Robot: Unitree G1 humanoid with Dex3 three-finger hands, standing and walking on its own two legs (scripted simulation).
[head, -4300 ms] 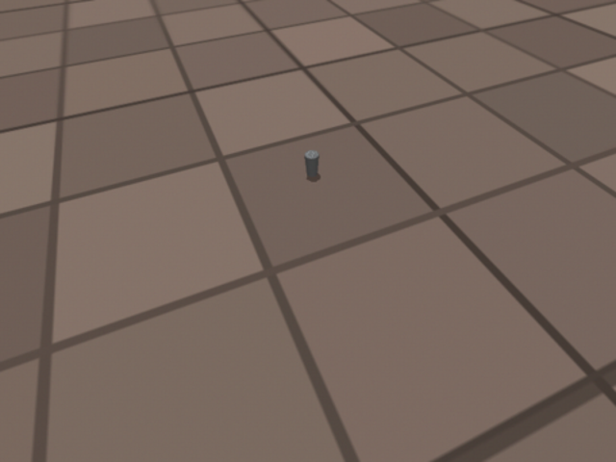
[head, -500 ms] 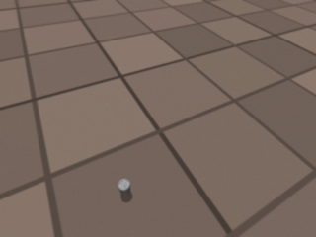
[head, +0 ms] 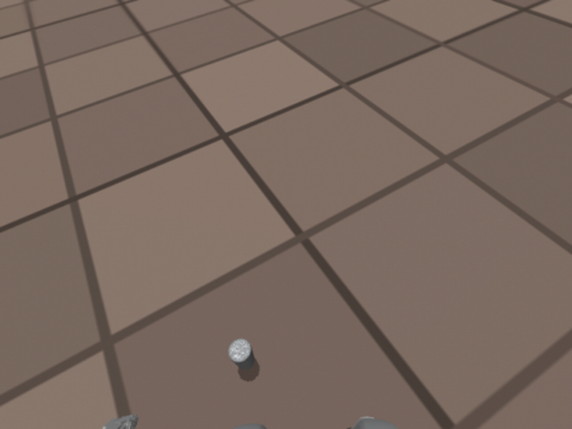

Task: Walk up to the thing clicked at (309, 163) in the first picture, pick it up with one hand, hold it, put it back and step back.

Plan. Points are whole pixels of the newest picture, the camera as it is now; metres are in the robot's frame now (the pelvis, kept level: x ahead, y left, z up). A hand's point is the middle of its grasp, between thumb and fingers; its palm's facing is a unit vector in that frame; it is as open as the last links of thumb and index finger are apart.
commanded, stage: walk up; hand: left
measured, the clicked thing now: (243, 356) +0.43 +0.24 -0.70
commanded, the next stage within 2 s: stand in 1.74 s
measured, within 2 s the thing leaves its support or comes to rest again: neither
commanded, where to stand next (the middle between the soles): +0.09 +0.02 m, yaw +1 degrees
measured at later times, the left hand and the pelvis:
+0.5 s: hand out of the picture +0.10 +0.27 -0.15, palm faces +0.00 -0.96 -0.29, open 7.4 cm; pelvis +0.04 +0.02 +0.01, yaw +1 degrees
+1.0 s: hand out of the picture +0.14 +0.26 -0.13, palm faces +0.02 -0.94 -0.33, open 7.4 cm; pelvis +0.07 +0.01 +0.02, yaw +1 degrees
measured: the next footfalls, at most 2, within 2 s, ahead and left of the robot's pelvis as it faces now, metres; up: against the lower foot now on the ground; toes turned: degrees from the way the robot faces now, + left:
left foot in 0.22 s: +0.09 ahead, +0.14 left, +0.00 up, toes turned +3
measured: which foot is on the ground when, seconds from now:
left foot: up 0.00-0.20, down 0.22-1.00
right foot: down 0.00-1.00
